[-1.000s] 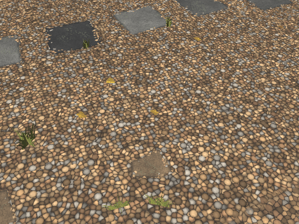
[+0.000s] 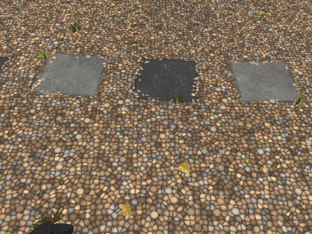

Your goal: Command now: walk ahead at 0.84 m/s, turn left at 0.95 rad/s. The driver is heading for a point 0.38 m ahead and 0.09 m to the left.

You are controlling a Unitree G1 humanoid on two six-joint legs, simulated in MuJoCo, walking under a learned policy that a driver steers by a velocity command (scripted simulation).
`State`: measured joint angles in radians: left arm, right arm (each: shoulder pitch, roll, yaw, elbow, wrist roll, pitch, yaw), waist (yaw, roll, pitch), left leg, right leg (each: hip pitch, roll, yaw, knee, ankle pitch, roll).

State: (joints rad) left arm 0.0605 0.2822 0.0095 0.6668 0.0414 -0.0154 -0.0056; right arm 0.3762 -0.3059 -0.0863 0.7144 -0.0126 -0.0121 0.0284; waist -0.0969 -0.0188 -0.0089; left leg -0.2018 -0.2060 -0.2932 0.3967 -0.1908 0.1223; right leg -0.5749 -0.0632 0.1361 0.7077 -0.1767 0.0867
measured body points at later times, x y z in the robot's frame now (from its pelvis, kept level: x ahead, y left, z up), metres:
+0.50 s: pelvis +0.31 -0.04 -0.02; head +0.36 -0.04 +0.43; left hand +0.12 +0.19 -0.13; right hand +0.65 -0.11 -0.09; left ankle +0.43 +0.11 -0.71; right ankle +0.16 -0.18 -0.74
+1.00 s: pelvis +0.51 -0.01 -0.02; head +0.53 -0.01 +0.43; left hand +0.51 +0.28 -0.11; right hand +0.75 -0.17 -0.13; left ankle +0.45 +0.09 -0.74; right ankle +0.63 -0.10 -0.75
